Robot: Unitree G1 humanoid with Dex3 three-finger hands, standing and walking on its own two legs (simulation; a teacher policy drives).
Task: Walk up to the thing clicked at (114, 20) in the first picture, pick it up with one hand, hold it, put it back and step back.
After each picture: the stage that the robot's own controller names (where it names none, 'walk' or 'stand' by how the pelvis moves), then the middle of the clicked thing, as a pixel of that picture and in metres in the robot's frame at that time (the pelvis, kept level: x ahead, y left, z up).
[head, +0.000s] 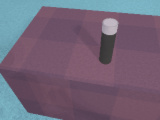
stand; (107, 43) +0.64 -0.11 -0.05
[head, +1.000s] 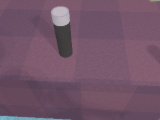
walk; (63, 35) +0.60 +0.13 -0.02
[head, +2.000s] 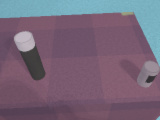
stand; (31, 58) +0.52 +0.25 -0.03
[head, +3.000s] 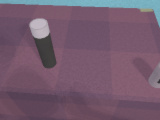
stand; (44, 46) +0.56 +0.19 -0.03
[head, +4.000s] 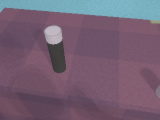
stand; (56, 51) +0.57 +0.15 -0.05
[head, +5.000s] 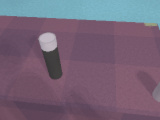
stand; (52, 58) +0.55 +0.17 -0.05
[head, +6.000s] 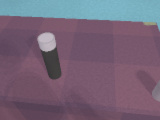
stand; (51, 58) +0.54 +0.17 -0.05
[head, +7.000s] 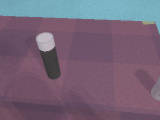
stand; (50, 58) +0.54 +0.18 -0.05
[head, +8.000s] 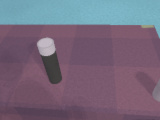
rise first; (51, 63) +0.54 +0.19 -0.05
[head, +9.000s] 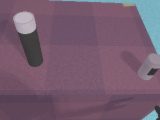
go down; (30, 42) +0.56 +0.18 +0.00
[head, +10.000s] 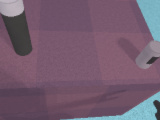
go down; (17, 27) +0.56 +0.18 +0.03
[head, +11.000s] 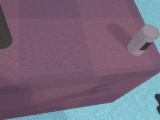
close in; out of the picture +0.55 +0.20 +0.06
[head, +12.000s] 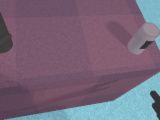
close; out of the picture +0.53 +0.19 +0.07
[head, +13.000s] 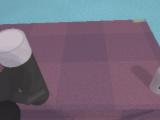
lift; (26, 74) +0.31 +0.16 +0.17
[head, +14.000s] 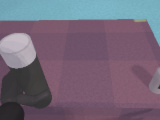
hold; (31, 77) +0.31 +0.16 +0.14
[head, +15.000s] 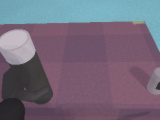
hold; (31, 73) +0.32 +0.16 +0.16
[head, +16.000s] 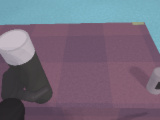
hold; (30, 73) +0.32 +0.16 +0.16
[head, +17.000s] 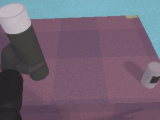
crouch; (28, 48) +0.40 +0.16 +0.17
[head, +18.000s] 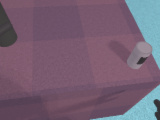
lower; out of the picture +0.52 +0.20 +0.17
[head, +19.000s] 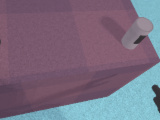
lower; out of the picture +0.54 +0.21 +0.08
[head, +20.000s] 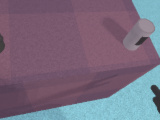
lower; out of the picture +0.53 +0.20 +0.07
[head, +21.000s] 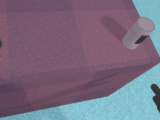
lower; out of the picture +0.53 +0.20 +0.07
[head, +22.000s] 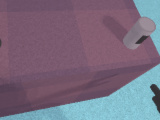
lower; out of the picture +0.53 +0.20 +0.08
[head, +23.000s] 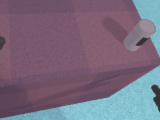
open; out of the picture +0.53 +0.20 +0.07
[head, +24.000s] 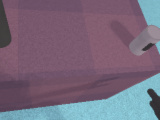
sink last; out of the picture +0.53 +0.20 +0.06
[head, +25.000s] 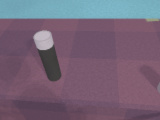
sink last; (49, 58) +0.52 +0.19 +0.01
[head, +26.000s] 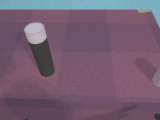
stand; (41, 52) +0.52 +0.19 +0.02
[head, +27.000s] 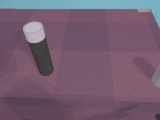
stand; (40, 51) +0.52 +0.20 +0.02
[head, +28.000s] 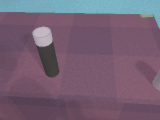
stand; (47, 54) +0.53 +0.18 -0.01
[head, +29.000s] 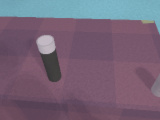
stand; (50, 60) +0.53 +0.17 -0.05
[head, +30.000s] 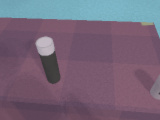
stand; (49, 62) +0.53 +0.18 -0.05
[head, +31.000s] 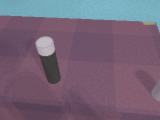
stand; (49, 62) +0.52 +0.17 -0.05
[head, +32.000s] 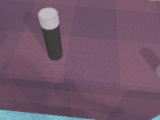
walk; (52, 37) +0.56 +0.14 -0.03
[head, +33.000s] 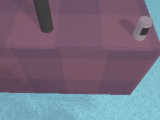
walk; (43, 10) +0.75 +0.23 -0.03
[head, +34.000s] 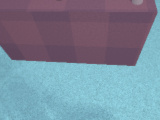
walk; out of the picture +1.07 +0.20 -0.03
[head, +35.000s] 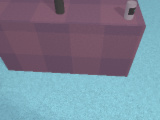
stand; out of the picture +1.12 +0.19 -0.05
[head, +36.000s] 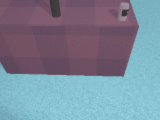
stand; (54, 0) +1.15 +0.20 -0.06
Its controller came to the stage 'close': yes
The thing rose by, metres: 0.21
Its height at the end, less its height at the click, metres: +0.00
